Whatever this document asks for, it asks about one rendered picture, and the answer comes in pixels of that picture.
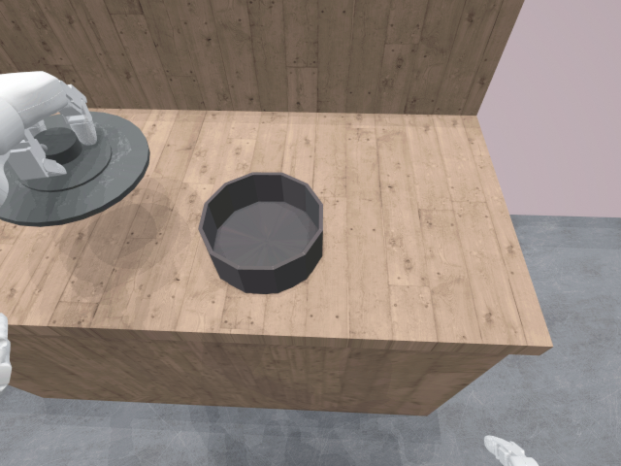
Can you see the robot left forearm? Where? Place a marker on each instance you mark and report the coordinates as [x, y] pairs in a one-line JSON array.
[[11, 134]]

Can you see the knob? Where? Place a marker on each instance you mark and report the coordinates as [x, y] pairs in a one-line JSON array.
[[62, 143]]

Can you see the table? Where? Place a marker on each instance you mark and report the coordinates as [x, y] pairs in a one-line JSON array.
[[422, 286]]

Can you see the lid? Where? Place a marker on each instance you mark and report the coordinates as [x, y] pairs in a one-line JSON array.
[[101, 176]]

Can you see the pot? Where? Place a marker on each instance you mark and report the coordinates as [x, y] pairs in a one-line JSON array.
[[263, 232]]

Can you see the right robot hand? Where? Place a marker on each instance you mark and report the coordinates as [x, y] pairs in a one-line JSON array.
[[508, 453]]

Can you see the left robot hand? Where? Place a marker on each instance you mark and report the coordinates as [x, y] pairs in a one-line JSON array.
[[36, 96]]

